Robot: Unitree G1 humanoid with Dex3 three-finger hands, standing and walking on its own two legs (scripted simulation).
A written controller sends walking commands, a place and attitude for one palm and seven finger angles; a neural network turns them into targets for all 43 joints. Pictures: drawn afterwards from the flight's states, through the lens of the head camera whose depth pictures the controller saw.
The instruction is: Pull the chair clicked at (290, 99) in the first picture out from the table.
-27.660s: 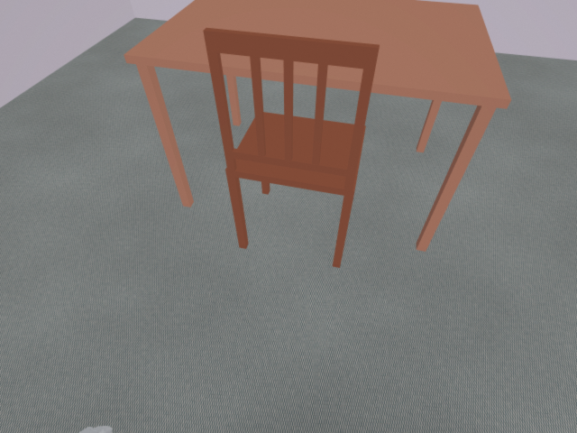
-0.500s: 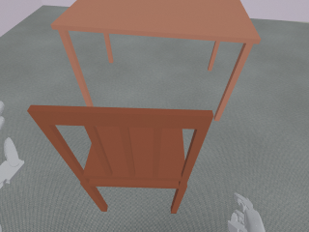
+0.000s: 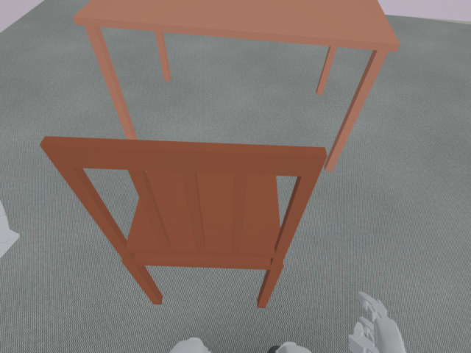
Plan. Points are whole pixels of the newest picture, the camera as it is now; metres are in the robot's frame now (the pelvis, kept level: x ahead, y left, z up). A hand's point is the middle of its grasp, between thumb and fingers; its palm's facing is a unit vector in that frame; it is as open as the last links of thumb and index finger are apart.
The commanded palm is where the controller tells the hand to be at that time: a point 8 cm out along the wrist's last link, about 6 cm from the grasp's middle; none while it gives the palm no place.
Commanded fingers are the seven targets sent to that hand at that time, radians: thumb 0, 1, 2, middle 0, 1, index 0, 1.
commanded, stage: step back with the hand held close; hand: left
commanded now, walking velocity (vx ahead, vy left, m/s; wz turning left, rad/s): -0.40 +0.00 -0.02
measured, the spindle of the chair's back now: (195, 216) +0.38 +0.11 -0.06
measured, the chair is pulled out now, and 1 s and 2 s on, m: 0.61 0.61 0.61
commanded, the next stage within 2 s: stop stepping back and stand still in 0.56 s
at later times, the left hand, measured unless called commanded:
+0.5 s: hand out of the picture +0.17 +0.26 +0.20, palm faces +0.44 -0.76 -0.48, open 7.4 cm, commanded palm +0.11 +0.29 +0.20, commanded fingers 0.00 0.90 0.90 -0.20 -0.30 -0.20 -0.30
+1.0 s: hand out of the picture +0.07 +0.24 +0.19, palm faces +0.37 -0.80 -0.47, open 7.4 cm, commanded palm +0.02 +0.28 +0.20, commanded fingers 0.00 0.90 0.90 -0.20 -0.30 -0.20 -0.30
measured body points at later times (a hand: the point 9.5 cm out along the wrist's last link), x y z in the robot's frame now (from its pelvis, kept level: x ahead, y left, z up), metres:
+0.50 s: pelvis -0.04 +0.00 +0.01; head +0.00 +0.02 +0.46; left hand +0.14 +0.30 +0.22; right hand +0.13 -0.23 -0.07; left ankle +0.06 +0.12 -0.72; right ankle -0.07 -0.15 -0.71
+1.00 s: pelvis -0.13 -0.01 +0.02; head -0.14 +0.01 +0.47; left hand +0.05 +0.28 +0.22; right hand +0.00 -0.26 -0.05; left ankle -0.07 +0.10 -0.72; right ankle -0.10 -0.16 -0.71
